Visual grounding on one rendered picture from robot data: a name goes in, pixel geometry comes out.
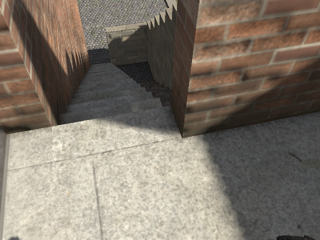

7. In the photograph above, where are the stairs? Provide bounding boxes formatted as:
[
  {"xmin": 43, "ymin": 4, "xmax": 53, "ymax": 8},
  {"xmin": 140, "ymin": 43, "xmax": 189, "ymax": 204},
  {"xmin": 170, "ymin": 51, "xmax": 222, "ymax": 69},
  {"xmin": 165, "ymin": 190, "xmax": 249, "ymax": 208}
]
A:
[{"xmin": 59, "ymin": 62, "xmax": 163, "ymax": 125}]

